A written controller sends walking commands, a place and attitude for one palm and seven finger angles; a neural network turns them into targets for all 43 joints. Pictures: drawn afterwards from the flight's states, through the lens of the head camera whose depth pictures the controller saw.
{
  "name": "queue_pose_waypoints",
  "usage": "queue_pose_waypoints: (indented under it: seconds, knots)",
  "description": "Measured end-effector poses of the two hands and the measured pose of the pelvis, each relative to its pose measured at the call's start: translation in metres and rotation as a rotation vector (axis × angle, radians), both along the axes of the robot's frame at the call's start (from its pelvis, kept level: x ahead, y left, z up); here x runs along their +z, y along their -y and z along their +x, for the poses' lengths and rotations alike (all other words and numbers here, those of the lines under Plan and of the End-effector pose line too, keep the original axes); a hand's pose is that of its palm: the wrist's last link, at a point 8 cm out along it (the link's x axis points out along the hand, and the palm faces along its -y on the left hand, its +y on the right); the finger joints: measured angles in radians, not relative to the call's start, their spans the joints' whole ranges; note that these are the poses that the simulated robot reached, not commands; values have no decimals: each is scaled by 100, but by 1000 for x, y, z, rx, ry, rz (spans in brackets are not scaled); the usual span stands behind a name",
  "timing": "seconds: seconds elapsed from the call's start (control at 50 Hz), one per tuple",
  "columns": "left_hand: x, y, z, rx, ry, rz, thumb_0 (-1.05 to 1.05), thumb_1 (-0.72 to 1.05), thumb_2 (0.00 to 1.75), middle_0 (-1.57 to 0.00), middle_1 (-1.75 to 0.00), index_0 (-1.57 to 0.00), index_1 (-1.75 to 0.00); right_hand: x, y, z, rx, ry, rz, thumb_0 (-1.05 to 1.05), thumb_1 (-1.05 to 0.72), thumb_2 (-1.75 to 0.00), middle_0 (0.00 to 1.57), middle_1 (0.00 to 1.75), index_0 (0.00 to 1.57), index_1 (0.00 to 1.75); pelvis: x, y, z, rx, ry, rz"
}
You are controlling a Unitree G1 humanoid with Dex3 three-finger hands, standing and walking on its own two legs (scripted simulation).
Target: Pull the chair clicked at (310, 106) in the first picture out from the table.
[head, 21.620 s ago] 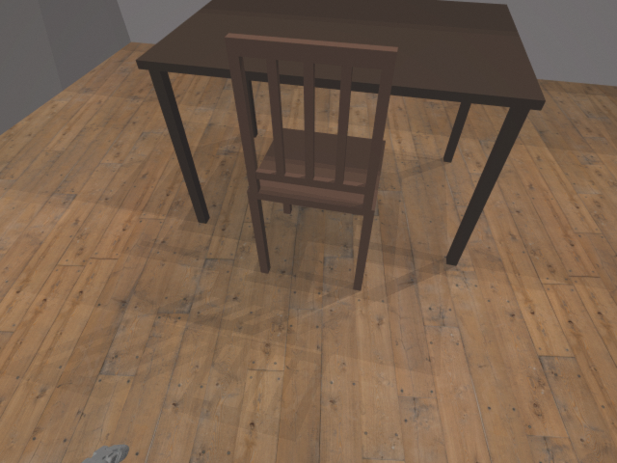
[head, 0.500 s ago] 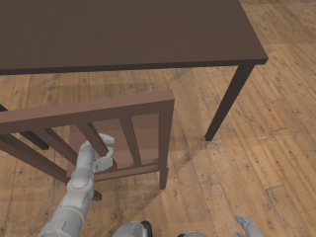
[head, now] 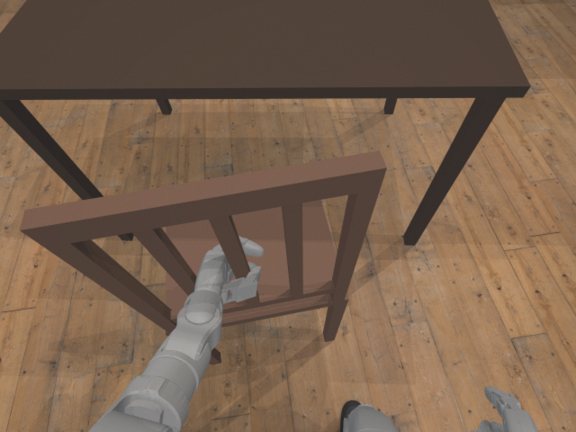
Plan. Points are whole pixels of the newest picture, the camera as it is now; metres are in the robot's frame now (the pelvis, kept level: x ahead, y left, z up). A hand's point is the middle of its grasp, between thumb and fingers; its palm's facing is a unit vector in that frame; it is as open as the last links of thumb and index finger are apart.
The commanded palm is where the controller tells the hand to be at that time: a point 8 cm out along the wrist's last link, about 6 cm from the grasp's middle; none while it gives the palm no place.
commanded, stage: step backward, pulling the chair out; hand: left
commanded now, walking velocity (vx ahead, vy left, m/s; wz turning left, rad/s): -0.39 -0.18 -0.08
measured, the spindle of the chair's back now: (240, 266) +0.36 +0.08 -0.06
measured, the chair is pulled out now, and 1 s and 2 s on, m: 0.20 0.32 0.57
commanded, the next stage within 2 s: stop walking, hand still on the chair in 1.86 s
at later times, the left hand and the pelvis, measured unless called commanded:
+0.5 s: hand (235, 321) +0.27 +0.09 -0.07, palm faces -0.17 -0.97 -0.16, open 5.5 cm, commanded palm +0.25 +0.14 -0.06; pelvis -0.07 +0.03 -0.01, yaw -5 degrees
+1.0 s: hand (223, 371) +0.21 +0.10 -0.07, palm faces -0.18 -0.97 -0.14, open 5.4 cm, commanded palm +0.18 +0.15 -0.06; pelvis -0.13 +0.04 +0.00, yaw -4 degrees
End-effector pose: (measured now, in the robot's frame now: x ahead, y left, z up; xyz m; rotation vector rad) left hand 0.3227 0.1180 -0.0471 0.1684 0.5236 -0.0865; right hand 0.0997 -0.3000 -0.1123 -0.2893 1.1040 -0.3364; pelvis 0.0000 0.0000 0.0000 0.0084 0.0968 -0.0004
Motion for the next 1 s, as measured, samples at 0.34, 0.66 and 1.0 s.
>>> queue_pose_waypoints:
  seconds: [0.34, 0.66, 1.0]
  knots:
    - [-3, -20, -52, -58, 70, 32, 4, 62, 79, -29, -122, -49, -144, -26, -82, -60, -65, 57, 197, -1, -92, -90, 21, 30, 21, 30, -12, -10, -37, -103, 58, -5]
    - [-3, -29, -86, -51, 58, -6, 4, 67, 77, -23, -124, -49, -144, 3, -51, -124, -70, -39, 70, 1, -91, -90, 20, 30, 20, 30, 0, -18, -70, -73, 25, -49]
    - [-1, -34, -126, -62, 55, -11, 5, 68, 76, -22, -121, -49, -144, 5, -63, -127, -36, 37, 36, 1, -91, -90, 20, 30, 21, 30, 0, -39, -130, -73, 47, -21]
